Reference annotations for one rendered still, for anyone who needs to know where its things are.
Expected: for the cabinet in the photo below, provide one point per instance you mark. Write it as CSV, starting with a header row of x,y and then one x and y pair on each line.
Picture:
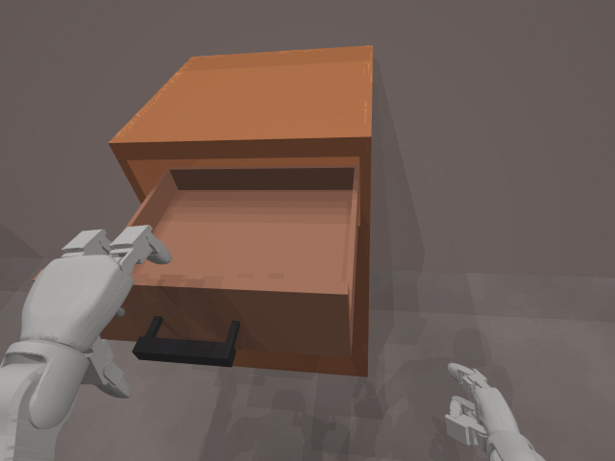
x,y
283,108

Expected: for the handle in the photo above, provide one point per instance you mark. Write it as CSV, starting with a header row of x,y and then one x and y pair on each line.
x,y
186,351

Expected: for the right robot hand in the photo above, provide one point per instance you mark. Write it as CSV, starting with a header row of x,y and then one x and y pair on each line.
x,y
472,424

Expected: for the left robot forearm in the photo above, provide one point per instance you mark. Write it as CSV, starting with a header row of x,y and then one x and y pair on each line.
x,y
39,381

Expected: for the right robot forearm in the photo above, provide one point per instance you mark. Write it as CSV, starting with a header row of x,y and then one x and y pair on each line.
x,y
510,446

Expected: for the left robot hand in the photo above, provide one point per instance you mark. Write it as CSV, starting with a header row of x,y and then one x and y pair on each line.
x,y
74,298

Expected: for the drawer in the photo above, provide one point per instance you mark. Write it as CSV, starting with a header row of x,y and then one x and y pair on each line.
x,y
273,247

